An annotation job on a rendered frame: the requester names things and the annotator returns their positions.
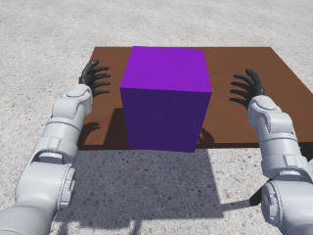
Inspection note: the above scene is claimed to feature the right robot forearm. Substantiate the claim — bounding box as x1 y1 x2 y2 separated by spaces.
246 95 313 184

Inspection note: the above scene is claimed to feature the right robot upper arm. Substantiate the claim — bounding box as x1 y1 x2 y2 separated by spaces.
261 180 313 235

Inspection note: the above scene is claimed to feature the carton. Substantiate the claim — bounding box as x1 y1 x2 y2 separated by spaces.
119 46 212 153

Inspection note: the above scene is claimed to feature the table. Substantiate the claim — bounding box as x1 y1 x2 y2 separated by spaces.
76 46 313 206

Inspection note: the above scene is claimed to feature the right robot hand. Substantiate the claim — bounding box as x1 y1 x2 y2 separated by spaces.
229 69 265 109

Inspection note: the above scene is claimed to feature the left robot hand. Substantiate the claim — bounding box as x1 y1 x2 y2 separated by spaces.
78 59 111 98

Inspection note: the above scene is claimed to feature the left robot upper arm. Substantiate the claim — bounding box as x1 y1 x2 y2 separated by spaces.
0 162 76 235

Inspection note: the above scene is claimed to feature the left robot forearm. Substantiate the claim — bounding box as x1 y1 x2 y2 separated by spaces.
15 83 93 203

